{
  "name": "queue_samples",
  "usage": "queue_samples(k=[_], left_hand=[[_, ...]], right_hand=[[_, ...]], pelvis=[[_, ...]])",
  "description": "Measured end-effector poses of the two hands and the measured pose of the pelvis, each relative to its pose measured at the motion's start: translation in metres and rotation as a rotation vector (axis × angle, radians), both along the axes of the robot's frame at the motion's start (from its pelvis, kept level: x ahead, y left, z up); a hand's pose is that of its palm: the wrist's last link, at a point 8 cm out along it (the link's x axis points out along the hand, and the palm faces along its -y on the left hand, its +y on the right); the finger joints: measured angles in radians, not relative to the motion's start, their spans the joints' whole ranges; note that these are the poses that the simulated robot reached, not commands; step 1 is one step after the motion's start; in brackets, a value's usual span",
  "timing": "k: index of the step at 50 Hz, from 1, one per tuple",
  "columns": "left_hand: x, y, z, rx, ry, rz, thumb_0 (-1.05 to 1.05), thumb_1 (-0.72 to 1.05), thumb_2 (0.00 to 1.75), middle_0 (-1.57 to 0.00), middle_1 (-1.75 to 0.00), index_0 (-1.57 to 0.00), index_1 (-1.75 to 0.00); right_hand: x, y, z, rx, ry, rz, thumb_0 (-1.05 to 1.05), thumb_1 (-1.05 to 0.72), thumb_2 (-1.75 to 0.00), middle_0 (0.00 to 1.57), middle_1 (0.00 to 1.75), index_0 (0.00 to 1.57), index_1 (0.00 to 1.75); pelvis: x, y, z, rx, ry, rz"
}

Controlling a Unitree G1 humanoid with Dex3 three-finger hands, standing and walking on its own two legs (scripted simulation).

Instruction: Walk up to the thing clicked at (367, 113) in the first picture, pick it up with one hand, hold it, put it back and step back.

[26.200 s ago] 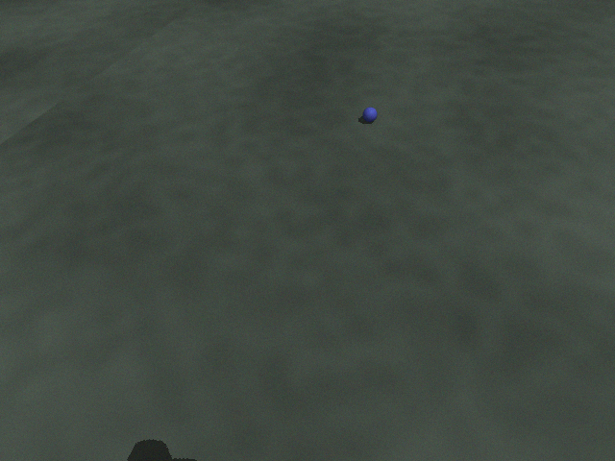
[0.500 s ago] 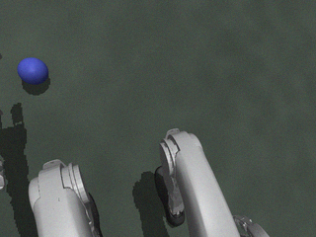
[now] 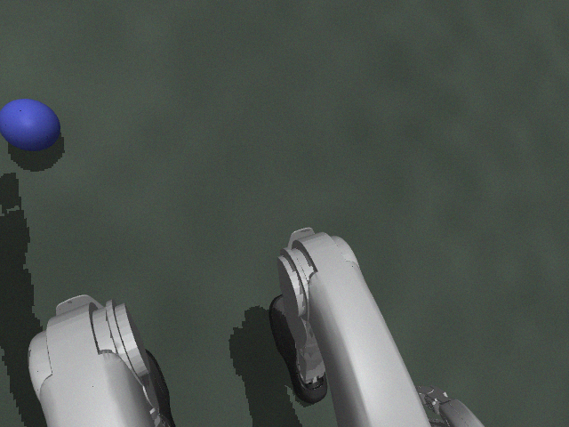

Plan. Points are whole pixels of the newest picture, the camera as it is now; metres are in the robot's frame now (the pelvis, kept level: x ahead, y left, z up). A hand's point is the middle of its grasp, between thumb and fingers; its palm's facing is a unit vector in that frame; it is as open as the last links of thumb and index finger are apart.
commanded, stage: rise first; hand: left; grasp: from above
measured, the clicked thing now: (30, 125) +0.60 +0.26 -0.30
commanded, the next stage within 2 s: approach in 1.18 s
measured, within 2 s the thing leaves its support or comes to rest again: neither
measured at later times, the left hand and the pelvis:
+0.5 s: hand out of the picture +0.53 +0.29 -0.17, palm faces -0.44 -0.05 -0.90, open 14.0 cm; pelvis +0.00 +0.00 -0.01, yaw +0 degrees
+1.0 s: hand out of the picture +0.53 +0.29 -0.17, palm faces -0.44 -0.06 -0.89, open 14.0 cm; pelvis +0.00 +0.00 -0.01, yaw -1 degrees
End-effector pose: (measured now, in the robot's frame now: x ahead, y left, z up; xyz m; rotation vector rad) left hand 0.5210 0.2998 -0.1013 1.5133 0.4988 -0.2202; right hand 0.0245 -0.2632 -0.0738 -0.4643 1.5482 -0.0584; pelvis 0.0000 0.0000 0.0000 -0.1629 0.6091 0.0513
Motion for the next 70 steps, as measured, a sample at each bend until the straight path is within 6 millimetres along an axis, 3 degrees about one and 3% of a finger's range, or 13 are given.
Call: queue_samples(k=[29, 70], left_hand=[[0.016, -0.01, -0.008, 0.003, 0.001, -0.008, 0.0, -0.52, 0.97, -0.08, -1.08, -0.1, -1.06], [0.02, -0.015, -0.012, 0.004, -0.005, -0.014, 0.0, -0.5, 0.99, -0.09, -1.12, -0.11, -1.09]], right_hand=[[-0.008, 0.004, -0.002, 0.003, 0.018, -0.012, 0.0, -0.92, -0.9, 0.2, 0.3, 0.2, 0.3], [-0.008, 0.006, -0.003, 0.002, -0.001, 0.009, 0.0, -0.91, -0.89, 0.2, 0.3, 0.2, 0.3]], pelvis=[[0.0, 0.0, -0.007, -0.008, 0.001, -0.004], [-0.003, 0.001, -0.012, -0.013, -0.01, -0.006]])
